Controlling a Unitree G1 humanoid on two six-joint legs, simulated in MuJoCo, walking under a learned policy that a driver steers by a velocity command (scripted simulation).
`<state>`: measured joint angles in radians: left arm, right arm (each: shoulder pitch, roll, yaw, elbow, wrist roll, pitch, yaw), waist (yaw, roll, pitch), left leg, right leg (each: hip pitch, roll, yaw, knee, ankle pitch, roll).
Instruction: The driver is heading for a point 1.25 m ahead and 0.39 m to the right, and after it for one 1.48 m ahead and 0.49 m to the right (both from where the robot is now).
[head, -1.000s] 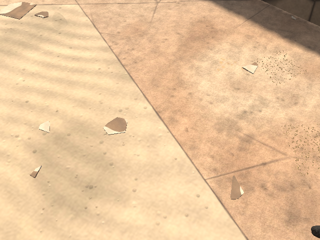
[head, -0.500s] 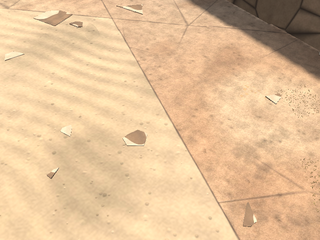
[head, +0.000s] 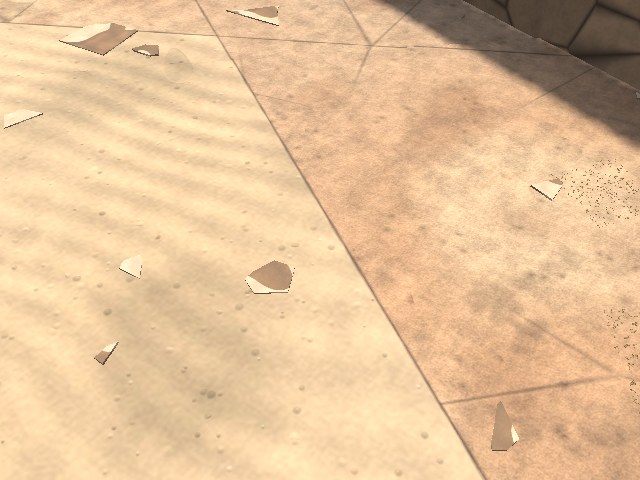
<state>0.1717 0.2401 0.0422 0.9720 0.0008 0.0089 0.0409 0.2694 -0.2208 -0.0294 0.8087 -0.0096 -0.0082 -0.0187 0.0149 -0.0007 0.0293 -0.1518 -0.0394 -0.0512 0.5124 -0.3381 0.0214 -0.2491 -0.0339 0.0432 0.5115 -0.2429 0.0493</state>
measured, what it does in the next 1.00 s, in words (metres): walks ahead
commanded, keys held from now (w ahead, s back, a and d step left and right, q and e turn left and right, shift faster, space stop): shift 0.28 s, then w+shift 0.72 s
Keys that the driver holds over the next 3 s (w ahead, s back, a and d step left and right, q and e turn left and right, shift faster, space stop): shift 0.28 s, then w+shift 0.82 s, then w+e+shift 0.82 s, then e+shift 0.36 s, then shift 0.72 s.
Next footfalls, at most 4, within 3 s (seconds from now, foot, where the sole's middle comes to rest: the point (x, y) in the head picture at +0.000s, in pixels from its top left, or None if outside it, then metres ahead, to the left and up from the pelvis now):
1.04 left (329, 458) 0.56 0.02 -0.77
1.50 right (385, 297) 0.98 -0.12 -0.77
1.92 left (381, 175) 1.44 -0.13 -0.77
2.32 right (493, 173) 1.46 -0.48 -0.77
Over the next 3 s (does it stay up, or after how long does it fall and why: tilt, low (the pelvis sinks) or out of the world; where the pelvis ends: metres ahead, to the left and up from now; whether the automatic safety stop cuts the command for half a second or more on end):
stays up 1.55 -0.36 0.00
